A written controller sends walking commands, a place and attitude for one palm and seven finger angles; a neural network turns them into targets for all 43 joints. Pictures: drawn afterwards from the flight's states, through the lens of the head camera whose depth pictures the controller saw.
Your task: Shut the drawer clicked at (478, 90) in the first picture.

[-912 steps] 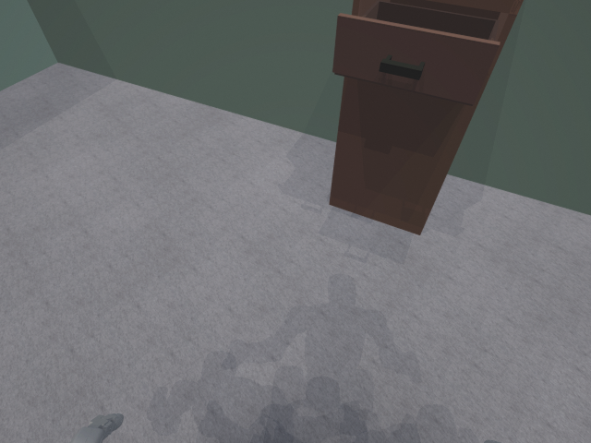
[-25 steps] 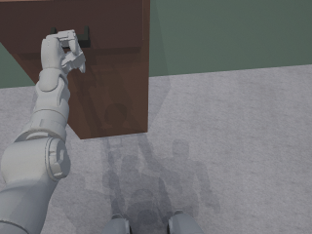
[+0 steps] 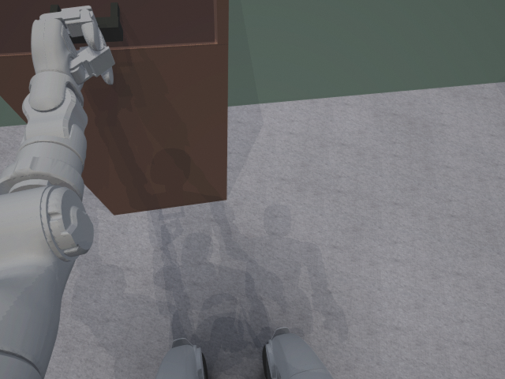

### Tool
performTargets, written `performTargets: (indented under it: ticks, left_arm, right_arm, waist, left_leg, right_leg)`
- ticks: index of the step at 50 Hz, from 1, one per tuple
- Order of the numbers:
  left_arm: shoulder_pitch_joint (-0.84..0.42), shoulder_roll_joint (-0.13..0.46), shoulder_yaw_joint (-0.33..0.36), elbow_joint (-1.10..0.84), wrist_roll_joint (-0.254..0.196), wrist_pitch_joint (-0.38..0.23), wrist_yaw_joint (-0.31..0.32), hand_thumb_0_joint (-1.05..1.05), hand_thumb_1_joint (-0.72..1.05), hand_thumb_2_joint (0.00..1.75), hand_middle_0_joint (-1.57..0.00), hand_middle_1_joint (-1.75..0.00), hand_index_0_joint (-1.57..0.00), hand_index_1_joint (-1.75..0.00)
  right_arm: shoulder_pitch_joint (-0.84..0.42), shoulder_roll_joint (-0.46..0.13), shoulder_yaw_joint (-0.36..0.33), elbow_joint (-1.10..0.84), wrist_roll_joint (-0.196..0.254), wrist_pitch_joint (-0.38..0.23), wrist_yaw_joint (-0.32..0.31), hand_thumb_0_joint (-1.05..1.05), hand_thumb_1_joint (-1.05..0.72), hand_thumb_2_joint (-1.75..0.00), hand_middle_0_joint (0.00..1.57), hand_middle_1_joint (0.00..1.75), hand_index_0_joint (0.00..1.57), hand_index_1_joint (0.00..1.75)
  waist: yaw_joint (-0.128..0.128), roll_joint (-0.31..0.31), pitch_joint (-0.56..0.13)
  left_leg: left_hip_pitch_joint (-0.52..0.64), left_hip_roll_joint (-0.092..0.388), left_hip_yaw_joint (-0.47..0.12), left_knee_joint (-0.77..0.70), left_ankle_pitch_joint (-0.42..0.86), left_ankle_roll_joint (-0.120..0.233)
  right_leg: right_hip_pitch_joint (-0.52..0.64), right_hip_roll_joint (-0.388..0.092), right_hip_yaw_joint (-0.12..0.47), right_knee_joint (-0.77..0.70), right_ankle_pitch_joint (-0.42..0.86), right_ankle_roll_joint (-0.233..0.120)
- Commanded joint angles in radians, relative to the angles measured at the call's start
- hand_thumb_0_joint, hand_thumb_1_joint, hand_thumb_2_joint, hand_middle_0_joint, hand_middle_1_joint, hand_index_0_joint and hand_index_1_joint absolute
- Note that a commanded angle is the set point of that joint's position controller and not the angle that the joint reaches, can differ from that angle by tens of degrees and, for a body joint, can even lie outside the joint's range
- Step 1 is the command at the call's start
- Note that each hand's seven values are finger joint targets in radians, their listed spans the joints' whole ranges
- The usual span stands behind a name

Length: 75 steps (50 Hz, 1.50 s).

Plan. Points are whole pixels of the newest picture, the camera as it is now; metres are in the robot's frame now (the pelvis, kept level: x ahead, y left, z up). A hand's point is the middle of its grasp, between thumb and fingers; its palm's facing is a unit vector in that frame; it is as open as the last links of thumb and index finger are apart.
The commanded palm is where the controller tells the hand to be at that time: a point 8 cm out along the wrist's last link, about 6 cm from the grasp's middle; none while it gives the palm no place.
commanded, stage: push the drawer shut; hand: left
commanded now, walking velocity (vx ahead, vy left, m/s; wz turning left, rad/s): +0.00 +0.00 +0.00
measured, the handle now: (85, 20) +0.65 +0.16 +0.12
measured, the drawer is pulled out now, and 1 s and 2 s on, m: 0.00 0.00 0.00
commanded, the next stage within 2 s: pull the fist back off the drawer in 0.18 s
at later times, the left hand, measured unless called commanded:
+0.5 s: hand (101, 51) +0.57 +0.14 +0.12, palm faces +0.02 -1.00 -0.02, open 3.1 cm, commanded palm +0.58 +0.17 +0.11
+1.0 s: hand (106, 63) +0.55 +0.13 +0.12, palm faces +0.04 -1.00 -0.01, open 3.2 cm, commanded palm +0.53 +0.17 +0.11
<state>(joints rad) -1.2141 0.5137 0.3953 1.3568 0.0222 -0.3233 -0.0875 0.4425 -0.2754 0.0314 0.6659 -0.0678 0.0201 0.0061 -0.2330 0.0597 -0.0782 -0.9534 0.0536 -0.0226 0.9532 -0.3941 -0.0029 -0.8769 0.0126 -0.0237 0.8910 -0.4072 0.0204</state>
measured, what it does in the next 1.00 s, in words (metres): stands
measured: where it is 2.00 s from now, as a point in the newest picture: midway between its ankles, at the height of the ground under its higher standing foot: outside the picture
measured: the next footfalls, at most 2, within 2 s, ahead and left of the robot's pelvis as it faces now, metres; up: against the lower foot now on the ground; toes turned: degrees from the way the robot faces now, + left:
none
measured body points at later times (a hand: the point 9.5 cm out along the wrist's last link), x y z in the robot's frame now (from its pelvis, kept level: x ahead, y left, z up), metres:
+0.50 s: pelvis -0.03 +0.01 -0.01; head +0.14 +0.03 +0.41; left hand +0.57 +0.19 +0.13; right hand -0.10 -0.25 -0.11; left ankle +0.02 +0.12 -0.68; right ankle +0.00 -0.14 -0.68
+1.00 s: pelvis +0.01 +0.01 +0.00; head +0.13 +0.01 +0.44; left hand +0.55 +0.18 +0.12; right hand -0.03 -0.25 -0.11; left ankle +0.02 +0.12 -0.68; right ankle +0.00 -0.14 -0.68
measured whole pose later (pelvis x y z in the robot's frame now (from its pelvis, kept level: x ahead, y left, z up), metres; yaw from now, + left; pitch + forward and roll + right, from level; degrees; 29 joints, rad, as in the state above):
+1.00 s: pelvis +0.01 +0.01 +0.00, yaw -1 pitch +21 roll -3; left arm -1.06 0.42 0.37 1.20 -0.03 -0.30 -0.04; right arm 0.46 -0.27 0.02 0.64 -0.06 0.02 0.04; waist -0.20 0.07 -0.10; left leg -0.90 0.06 0.00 0.93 -0.40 0.01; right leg -0.83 0.01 0.00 0.86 -0.40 0.03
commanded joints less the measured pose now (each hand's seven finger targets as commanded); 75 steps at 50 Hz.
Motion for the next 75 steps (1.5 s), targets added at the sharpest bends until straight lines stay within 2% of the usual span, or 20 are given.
performTargets:
  ticks: [1, 5, 9, 14, 22, 28, 36, 38, 41, 43, 46, 51, 54, 58, 60, 61, 65, 67, 70, 75]
  left_arm:
    - [-0.655, 0.281, 0.015, -0.24, -0.01, -0.062, 0.028, 0.0, 0.9, 0.9, -1.4, -1.6, -1.4, -1.6]
    - [-0.701, 0.221, -0.041, -0.225, -0.011, -0.066, 0.029, 0.0, 0.9, 0.9, -1.4, -1.6, -1.4, -1.6]
    - [-0.738, 0.282, -0.023, -0.199, -0.003, -0.056, 0.035, 0.0, 0.9, 0.9, -1.4, -1.6, -1.4, -1.6]
    - [-0.768, 0.273, -0.044, -0.19, -0.004, -0.041, 0.039, 0.0, 0.9, 0.9, -1.4, -1.6, -1.4, -1.6]
    - [-0.774, 0.214, -0.075, -0.198, 0.004, -0.022, 0.055, 0.0, 0.9, 0.9, -1.4, -1.6, -1.4, -1.6]
    - [-0.739, 0.255, -0.029, -0.203, 0.013, -0.012, 0.067, 0.0, 0.9, 0.9, -1.4, -1.6, -1.4, -1.6]
    - [-0.607, 0.192, -0.035, -0.276, -0.011, -0.022, 0.065, 0.0, 0.9, 0.9, -1.4, -1.6, -1.4, -1.6]
    - [-0.53, 0.215, 0.0, -0.302, -0.018, -0.032, 0.062, 0.0, 0.9, 0.9, -1.4, -1.6, -1.4, -1.6]
    - [-0.443, 0.155, -0.024, -0.36, -0.034, -0.04, 0.056, 0.0, 0.9, 0.9, -1.4, -1.6, -1.4, -1.6]
    - [-0.36, 0.163, -0.001, -0.379, -0.042, -0.048, 0.051, 0.0, 0.9, 0.9, -1.4, -1.6, -1.4, -1.6]
    - [-0.338, 0.114, -0.03, -0.367, -0.056, -0.038, 0.045, 0.0, 0.9, 0.9, -1.4, -1.6, -1.4, -1.6]
    - [-0.361, 0.079, -0.051, -0.428, -0.061, -0.075, 0.049, 0.0, 0.9, 0.9, -1.4, -1.6, -1.4, -1.6]
    - [-0.31, 0.055, -0.065, -0.399, -0.063, -0.084, 0.04, 0.0, 0.9, 0.9, -1.4, -1.6, -1.4, -1.6]
    - [-0.053, 0.106, -0.001, -0.528, -0.09, -0.064, 0.006, 0.0, 0.9, 0.9, -1.4, -1.6, -1.4, -1.6]
    - [0.056, 0.092, 0.0, -0.675, -0.123, -0.045, -0.009, 0.0, 0.9, 0.9, -1.4, -1.6, -1.4, -1.6]
    - [0.118, 0.049, -0.031, -0.731, -0.14, -0.03, -0.019, 0.0, 0.9, 0.9, -1.4, -1.6, -1.4, -1.6]
    - [0.256, 0.027, -0.033, -0.882, -0.196, 0.03, -0.036, 0.0, 0.9, 0.9, -1.4, -1.6, -1.4, -1.6]
    - [0.313, 0.022, -0.04, -0.957, -0.207, 0.047, -0.044, 0.0, 0.9, 0.9, -1.4, -1.6, -1.4, -1.6]
    - [0.37, -0.049, -0.114, -1.06, -0.218, 0.056, -0.063, 0.0, 0.9, 0.9, -1.4, -1.6, -1.4, -1.6]
    - [0.518, -0.088, -0.155, -1.145, -0.25, 0.116, -0.106, 0.0, 0.9, 0.9, -1.4, -1.6, -1.4, -1.6]
  right_arm:
    - [0.232, -0.179, -0.057, -0.011, 0.0, -0.008, -0.01, 0.0, -0.9, -0.9, 0.2, 0.3, 0.2, 0.3]
    - [0.235, -0.18, -0.054, -0.001, -0.002, -0.016, -0.008, 0.0, -0.9, -0.9, 0.2, 0.3, 0.2, 0.3]
    - [0.241, -0.192, -0.046, 0.003, -0.002, -0.022, -0.014, 0.0, -0.9, -0.9, 0.2, 0.3, 0.2, 0.3]
    - [0.241, -0.202, -0.039, 0.002, -0.001, -0.037, -0.02, 0.0, -0.9, -0.9, 0.2, 0.3, 0.2, 0.3]
    - [0.25, -0.204, -0.042, -0.004, -0.011, -0.043, -0.008, 0.0, -0.9, -0.9, 0.2, 0.3, 0.2, 0.3]
    - [0.258, -0.207, -0.042, -0.012, -0.017, -0.044, 0.001, 0.0, -0.9, -0.9, 0.2, 0.3, 0.2, 0.3]
    - [0.242, -0.197, -0.053, -0.034, -0.013, -0.036, 0.016, 0.0, -0.9, -0.9, 0.2, 0.3, 0.2, 0.3]
    - [0.241, -0.196, -0.058, -0.045, -0.01, -0.031, 0.017, 0.0, -0.9, -0.9, 0.2, 0.3, 0.2, 0.3]
    - [0.223, -0.182, -0.065, -0.061, -0.003, -0.024, 0.025, 0.0, -0.9, -0.9, 0.2, 0.3, 0.2, 0.3]
    - [0.217, -0.181, -0.071, -0.069, 0.001, -0.017, 0.025, 0.0, -0.9, -0.9, 0.2, 0.3, 0.2, 0.3]
    - [0.206, -0.172, -0.076, -0.07, 0.016, -0.004, 0.022, 0.0, -0.9, -0.9, 0.2, 0.3, 0.2, 0.3]
    - [0.187, -0.159, -0.083, -0.056, 0.02, -0.006, 0.02, 0.0, -0.9, -0.9, 0.2, 0.3, 0.2, 0.3]
    - [0.184, -0.154, -0.084, -0.048, 0.022, -0.004, 0.02, 0.0, -0.9, -0.9, 0.2, 0.3, 0.2, 0.3]
    - [0.148, -0.154, -0.094, -0.11, 0.038, 0.008, 0.02, 0.0, -0.9, -0.9, 0.2, 0.3, 0.2, 0.3]
    - [0.114, -0.142, -0.097, -0.143, 0.054, 0.007, 0.02, 0.0, -0.9, -0.9, 0.2, 0.3, 0.2, 0.3]
    - [0.094, -0.133, -0.095, -0.163, 0.063, 0.005, 0.021, 0.0, -0.9, -0.9, 0.2, 0.3, 0.2, 0.3]
    - [0.033, -0.129, -0.096, -0.186, 0.089, -0.007, 0.006, 0.0, -0.9, -0.9, 0.2, 0.3, 0.2, 0.3]
    - [0.0, -0.126, -0.095, -0.192, 0.096, -0.014, -0.005, 0.0, -0.9, -0.9, 0.2, 0.3, 0.2, 0.3]
    - [-0.053, -0.112, -0.088, -0.19, 0.102, -0.035, -0.017, 0.0, -0.9, -0.9, 0.2, 0.3, 0.2, 0.3]
    - [-0.144, -0.107, -0.076, -0.202, 0.116, -0.059, -0.035, 0.0, -0.9, -0.9, 0.2, 0.3, 0.2, 0.3]
  waist:
    - [-0.08, 0.097, -0.518]
    - [-0.106, 0.131, -0.496]
    - [-0.12, 0.138, -0.492]
    - [-0.142, 0.164, -0.491]
    - [-0.138, 0.174, -0.491]
    - [-0.107, 0.162, -0.516]
    - [-0.061, 0.14, -0.537]
    - [-0.027, 0.135, -0.572]
    - [-0.001, 0.128, -0.569]
    - [0.021, 0.096, -0.579]
    - [0.005, 0.008, -0.491]
    - [0.008, 0.079, -0.486]
    - [0.012, 0.058, -0.479]
    - [0.119, 0.092, -0.629]
    - [0.149, 0.066, -0.672]
    - [0.155, 0.039, -0.65]
    - [0.158, -0.108, -0.503]
    - [0.166, -0.097, -0.456]
    - [0.164, -0.002, -0.393]
    - [0.186, 0.019, -0.326]
  left_leg:
    - [0.426, -0.029, -0.028, -0.041, 0.31, 0.037]
    - [0.447, -0.023, -0.045, -0.039, 0.271, 0.033]
    - [0.409, -0.021, -0.049, -0.042, 0.205, 0.036]
    - [0.395, -0.015, -0.055, -0.048, 0.129, 0.039]
    - [0.429, -0.014, -0.084, -0.06, 0.096, 0.028]
    - [0.426, -0.019, -0.086, -0.06, 0.1, 0.028]
    - [0.474, -0.015, -0.072, -0.069, 0.174, 0.022]
    - [0.494, -0.017, -0.062, -0.074, 0.231, 0.022]
    - [0.521, -0.017, -0.045, -0.081, 0.298, 0.019]
    - [0.52, -0.021, -0.03, -0.08, 0.342, 0.022]
    - [0.459, -0.027, -0.012, -0.092, 0.311, 0.03]
    - [0.536, -0.029, -0.011, -0.086, 0.391, 0.021]
    - [0.535, -0.032, -0.008, -0.079, 0.437, 0.022]
    - [0.61, -0.039, 0.011, -0.097, 0.58, 0.019]
    - [0.626, -0.039, 0.028, -0.11, 0.651, 0.024]
    - [0.613, -0.043, 0.038, -0.125, 0.64, 0.029]
    - [0.534, -0.055, 0.076, -0.186, 0.528, 0.048]
    - [0.56, -0.055, 0.079, -0.21, 0.505, 0.048]
    - [0.654, -0.048, 0.067, -0.231, 0.52, 0.045]
    - [0.706, -0.05, 0.052, -0.267, 0.492, 0.038]
  right_leg:
    - [0.095, 0.045, -0.008, -0.114, 0.276, -0.019]
    - [0.015, 0.047, -0.019, -0.117, 0.203, -0.022]
    - [-0.007, 0.044, -0.018, -0.116, 0.147, -0.022]
    - [-0.054, 0.041, -0.021, -0.116, 0.089, -0.02]
    - [-0.104, 0.04, -0.043, -0.099, 0.065, -0.027]
    - [-0.079, 0.04, -0.048, -0.089, 0.066, -0.032]
    - [-0.025, 0.045, -0.052, -0.095, 0.112, -0.034]
    - [0.03, 0.049, -0.049, -0.097, 0.149, -0.039]
    - [0.073, 0.055, -0.052, -0.103, 0.203, -0.038]
    - [0.131, 0.057, -0.045, -0.107, 0.264, -0.039]
    - [0.167, 0.058, -0.038, -0.124, 0.295, -0.028]
    - [0.153, 0.056, -0.033, -0.118, 0.355, -0.033]
    - [0.176, 0.054, -0.03, -0.11, 0.411, -0.032]
    - [0.331, 0.052, -0.024, -0.099, 0.544, -0.04]
    - [0.432, 0.047, -0.015, -0.112, 0.657, -0.034]
    - [0.479, 0.047, -0.015, -0.125, 0.696, -0.033]
    - [0.614, 0.037, -0.008, -0.174, 0.811, -0.02]
    - [0.617, 0.035, -0.009, -0.195, 0.783, -0.019]
    - [0.56, 0.037, -0.015, -0.224, 0.687, -0.021]
    - [0.561, 0.028, -0.029, -0.252, 0.614, -0.028]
